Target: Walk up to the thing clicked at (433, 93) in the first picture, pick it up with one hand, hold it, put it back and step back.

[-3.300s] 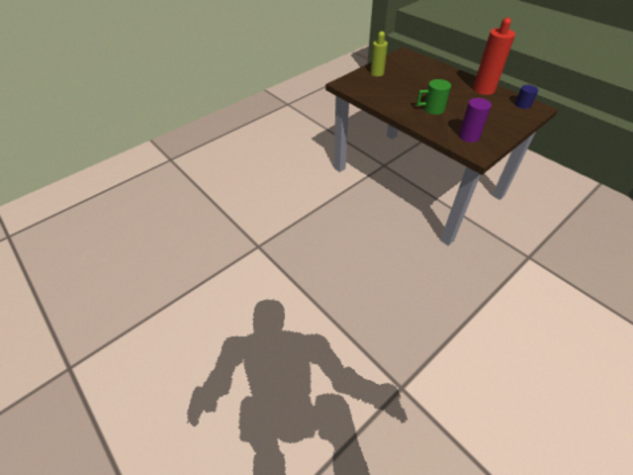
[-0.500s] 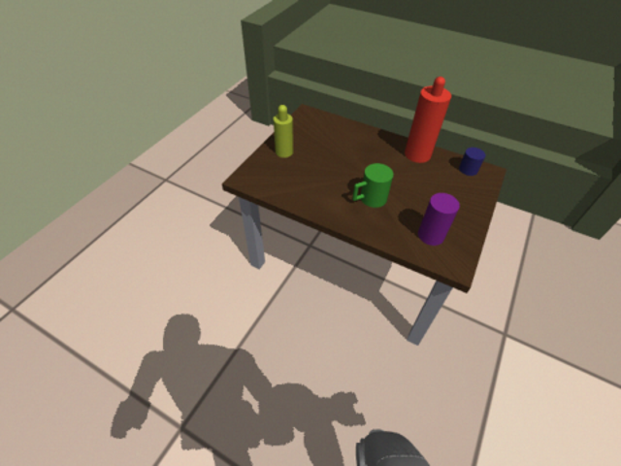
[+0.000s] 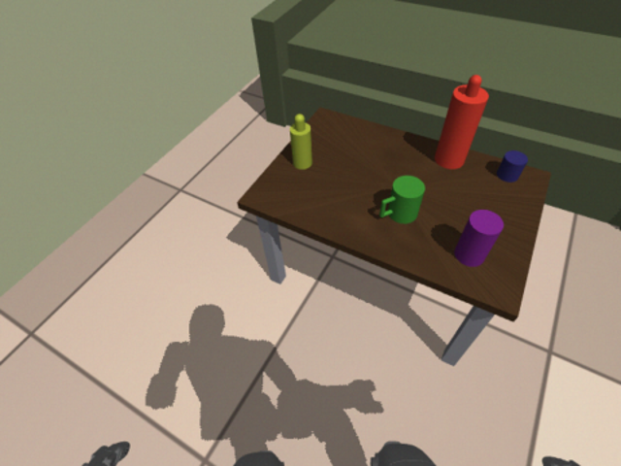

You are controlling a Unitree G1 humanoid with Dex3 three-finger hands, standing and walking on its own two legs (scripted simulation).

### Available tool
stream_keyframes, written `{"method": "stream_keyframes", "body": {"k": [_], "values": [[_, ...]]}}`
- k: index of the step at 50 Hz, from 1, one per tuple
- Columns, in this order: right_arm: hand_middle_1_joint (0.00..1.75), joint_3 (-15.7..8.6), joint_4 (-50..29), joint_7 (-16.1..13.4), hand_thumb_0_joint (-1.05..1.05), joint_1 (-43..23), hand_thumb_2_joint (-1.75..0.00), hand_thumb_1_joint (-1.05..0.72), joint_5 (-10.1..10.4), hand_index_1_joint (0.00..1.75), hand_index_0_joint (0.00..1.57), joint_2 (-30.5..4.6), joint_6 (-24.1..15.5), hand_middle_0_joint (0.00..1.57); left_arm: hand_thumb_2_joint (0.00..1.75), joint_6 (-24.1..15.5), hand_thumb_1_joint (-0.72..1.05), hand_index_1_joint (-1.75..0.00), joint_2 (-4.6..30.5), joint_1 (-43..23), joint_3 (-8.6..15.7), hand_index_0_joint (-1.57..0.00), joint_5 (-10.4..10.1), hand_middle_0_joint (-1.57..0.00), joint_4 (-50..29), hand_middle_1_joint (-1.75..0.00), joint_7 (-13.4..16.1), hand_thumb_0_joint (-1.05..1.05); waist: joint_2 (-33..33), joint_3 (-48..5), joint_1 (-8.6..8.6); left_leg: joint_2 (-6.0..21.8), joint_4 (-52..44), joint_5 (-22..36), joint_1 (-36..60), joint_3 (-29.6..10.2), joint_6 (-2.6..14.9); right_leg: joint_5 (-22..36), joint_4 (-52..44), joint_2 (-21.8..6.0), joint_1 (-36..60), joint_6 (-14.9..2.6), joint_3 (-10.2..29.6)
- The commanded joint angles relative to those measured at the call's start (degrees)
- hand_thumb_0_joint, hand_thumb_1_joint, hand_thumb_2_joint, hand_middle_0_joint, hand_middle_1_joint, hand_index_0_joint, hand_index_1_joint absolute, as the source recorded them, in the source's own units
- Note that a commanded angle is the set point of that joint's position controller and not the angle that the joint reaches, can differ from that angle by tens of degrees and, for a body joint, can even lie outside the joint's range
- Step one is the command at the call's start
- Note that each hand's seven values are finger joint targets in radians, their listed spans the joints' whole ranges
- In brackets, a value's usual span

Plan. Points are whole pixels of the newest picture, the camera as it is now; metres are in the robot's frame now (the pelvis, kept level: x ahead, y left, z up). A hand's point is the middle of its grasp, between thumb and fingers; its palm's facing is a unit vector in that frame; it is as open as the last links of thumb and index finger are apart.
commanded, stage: walk up
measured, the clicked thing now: (399, 202) +0.72 -0.20 -0.25
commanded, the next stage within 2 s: stand in 1.38 s
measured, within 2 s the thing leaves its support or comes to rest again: neither
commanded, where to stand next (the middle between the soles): +0.09 -0.02 m, yaw +1 degrees
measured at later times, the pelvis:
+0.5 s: pelvis +0.02 +0.00 +0.03, yaw +1 degrees
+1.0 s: pelvis +0.03 +0.00 +0.03, yaw +1 degrees
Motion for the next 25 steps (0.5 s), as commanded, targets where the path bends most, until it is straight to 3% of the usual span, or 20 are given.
{"method": "stream_keyframes", "body": {"k": [1, 2, 3, 5, 6, 7, 8, 9, 11, 13, 16, 18, 25], "values": [[0.3, -4.24, -1.2, -1.47, 0.0, 0.43, -0.9, -0.9, -0.34, 0.3, 0.2, -18.37, -1.93, 0.2, 0.9, 1.61, 0.9, -0.3, 10.83, -0.75, 3.68, -0.2, -0.98, -0.2, -1.29, -0.3, 0.89, 0.0, 8.03, -5.76, -0.44, 19.44, -19.66, 1.22, 0.05, -26.47, 11.53, -12.02, 5.19, 1.69, -1.24, -2.18, 1.4], [0.3, -4.11, -1.38, -1.36, 0.0, -3.56, -0.9, -0.9, -0.35, 0.3, 0.2, -17.79, -1.84, 0.2, 0.9, 1.81, 0.9, -0.3, 12.64, 0.05, 4.41, -0.2, -0.58, -0.2, 0.83, -0.3, 0.9, 0.0, 4.74, -4.21, 0.82, 19.01, -18.75, 0.33, -4.63, -25.63, 13.31, -11.46, 6.7, 0.02, 3.79, -2.09, 3.15], [0.3, -3.4, -1.48, -1.47, 0.0, -5.52, -0.9, -0.9, -0.41, 0.3, 0.2, -16.11, -1.87, 0.2, 0.9, 1.68, 0.9, -0.3, 11.83, 0.28, 4.28, -0.2, -0.49, -0.2, 1.59, -0.3, 0.57, 0.0, 3.73, -3.77, 1.98, 15.24, -16.67, 1.89, -4.75, -19.51, 11.26, -9.21, 3.48, 0.32, 4.43, -2.83, 2.64], [0.3, -2.54, -0.37, -1.42, 0.0, -7.08, -0.9, -0.9, -0.2, 0.3, 0.2, -14.56, -1.81, 0.2, 0.9, 1.19, 0.9, -0.3, 11.32, 1.16, 4.13, -0.2, -0.51, -0.2, 3.69, -0.3, 0.21, 0.0, 6.5, -5.55, 2.47, 10.1, -12.21, 7.81, -1.53, -12.05, 5.97, 2.82, -6.13, -0.37, 7.49, -3.18, 2.14], [0.3, -2.13, 0.23, -1.33, 0.0, -6.63, -0.9, -0.9, 0.1, 0.3, 0.2, -13.75, -1.8, 0.2, 0.9, 0.88, 0.9, -0.3, 12.24, 0.95, 4.3, -0.2, -0.28, -0.2, 4.31, -0.3, 0.2, 0.0, 6.97, -6.75, 1.92, 9.02, -11.11, 9.48, -1.18, -10.42, 4.55, 7.82, -8.03, -1.44, 9.86, -3.23, 3.51], [0.3, -1.79, 1.16, -1.27, 0.0, -5.13, -0.9, -0.9, 0.28, 0.3, 0.2, -12.61, -1.63, 0.2, 0.9, 0.81, 0.9, -0.3, 12.55, -1.46, 4.09, -0.2, -0.16, -0.2, 4.36, -0.3, 0.02, 0.0, 5.47, -7.49, 0.53, 7.7, -12.21, 5.29, -1.91, -10.28, 3.61, 6.95, -8.83, -2.58, 10.11, -3.92, 6.21], [0.3, -1.63, 1.93, -1.24, 0.0, -5.08, -0.9, -0.9, 0.29, 0.3, 0.2, -12.55, -1.48, 0.2, 0.9, 1.04, 0.9, -0.3, 12.13, -3.11, 3.62, -0.2, -0.31, -0.2, 4.42, -0.3, -0.28, 0.0, 4.78, -6.71, -0.29, 6.81, -15.0, -1.47, -0.7, -9.77, 3.26, 4.35, -9.09, -2.41, 8.17, -3.83, 6.37], [0.3, -1.6, 2.4, -1.23, 0.0, -6.24, -0.9, -0.9, 0.17, 0.3, 0.2, -12.73, -1.39, 0.2, 0.9, 1.23, 0.9, -0.3, 11.41, -3.46, 3.31, -0.2, -0.44, -0.2, 4.97, -0.3, -0.45, 0.0, 5.36, -6.41, 0.18, 7.38, -16.33, -4.48, 0.51, -10.73, 3.17, 2.12, -9.54, -2.1, 7.87, -3.61, 5.6], [0.3, -1.38, 3.18, -1.18, 0.0, -9.03, -0.9, -0.9, -0.09, 0.3, 0.2, -12.97, -1.42, 0.2, 0.9, 1.42, 0.9, -0.3, 10.9, -3.72, 2.73, -0.2, -0.64, -0.2, 6.43, -0.3, -0.59, 0.0, 5.32, -6.04, 0.9, 7.91, -18.16, -6.23, 1.1, -11.34, 3.33, 0.72, -11.53, -1.58, 8.23, -3.12, 4.61], [0.3, -0.68, 4.01, -1.05, 0.0, -10.25, -0.9, -0.9, 0.15, 0.3, 0.2, -12.17, -1.5, 0.2, 0.9, 1.21, 0.9, -0.3, 10.95, -3.28, 2.62, -0.2, -0.64, -0.2, 8.3, -0.3, -0.64, 0.0, 3.89, -6.93, 1.22, 7.94, -17.64, -2.63, 2.85, -10.41, 3.34, 3.38, -13.56, -2.41, 10.12, -3.11, 5.04], [0.3, -0.34, 5.86, -1.06, 0.0, -9.89, -0.9, -0.9, 0.65, 0.3, 0.2, -11.23, -1.52, 0.2, 0.9, 0.62, 0.9, -0.3, 11.78, -5.65, 2.65, -0.2, -0.63, -0.2, 9.48, -0.3, -0.58, 0.0, 0.31, -8.84, 0.05, 5.49, -14.88, 8.04, 8.04, -6.63, 2.1, 10.72, -16.65, -4.39, 10.5, -3.31, 6.75], [0.3, -0.3, 6.82, -1.04, 0.0, -10.23, -0.9, -0.9, 0.82, 0.3, 0.2, -10.84, -1.38, 0.2, 0.9, 0.48, 0.9, -0.3, 11.75, -6.18, 2.48, -0.2, -0.78, -0.2, 10.33, -0.3, -0.46, 0.0, -0.97, -9.23, -0.26, 4.97, -14.28, 11.67, 10.94, -5.41, 1.78, 13.01, -18.34, -4.93, 9.9, -3.12, 6.91], [0.3, -0.34, 9.81, -0.96, 0.0, -11.98, -0.9, -0.9, 0.63, 0.3, 0.2, -10.46, -0.67, 0.2, 0.9, 0.82, 0.9, -0.3, 10.81, -8.78, 2.48, -0.2, -0.67, -0.2, 12.32, -0.3, -0.31, 0.0, -3.1, -8.74, -0.46, 5.29, -17.94, 12.06, 12.3, -5.26, 1.46, 10.81, -22.93, -5.25, 11.66, -2.31, 6.31]]}}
